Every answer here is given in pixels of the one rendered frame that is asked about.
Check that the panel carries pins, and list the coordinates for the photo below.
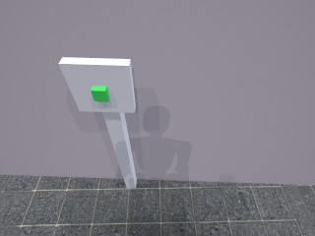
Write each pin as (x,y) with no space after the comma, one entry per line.
(81,74)

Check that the button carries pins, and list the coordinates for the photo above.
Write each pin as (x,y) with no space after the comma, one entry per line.
(100,93)

